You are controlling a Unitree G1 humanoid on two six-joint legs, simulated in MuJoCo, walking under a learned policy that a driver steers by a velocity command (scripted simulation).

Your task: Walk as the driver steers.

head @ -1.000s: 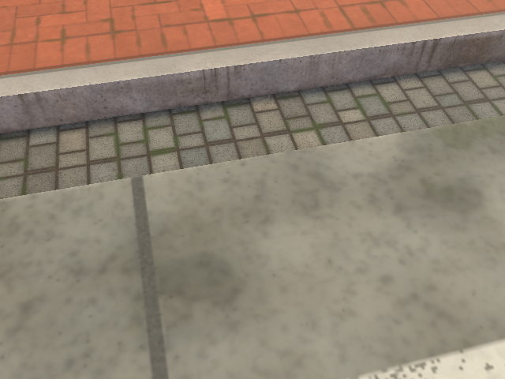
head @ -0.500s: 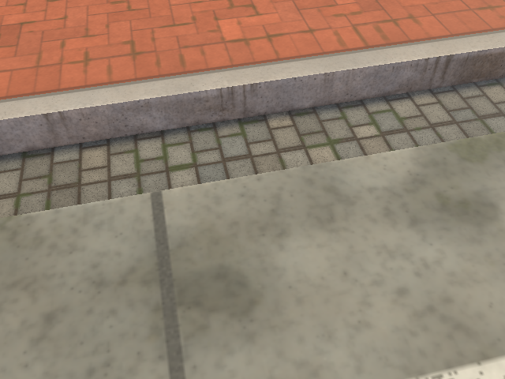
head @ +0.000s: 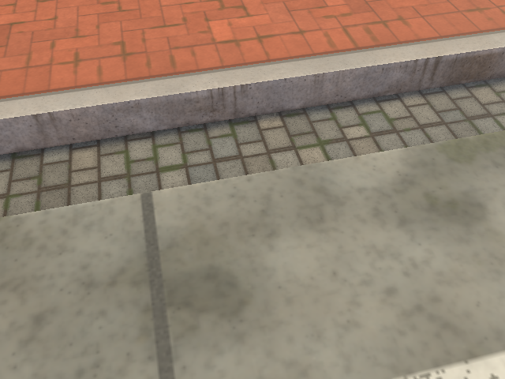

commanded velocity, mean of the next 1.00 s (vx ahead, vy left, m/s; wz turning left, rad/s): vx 0.00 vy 0.00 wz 0.00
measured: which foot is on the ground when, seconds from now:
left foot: down 0.00-1.00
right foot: down 0.00-1.00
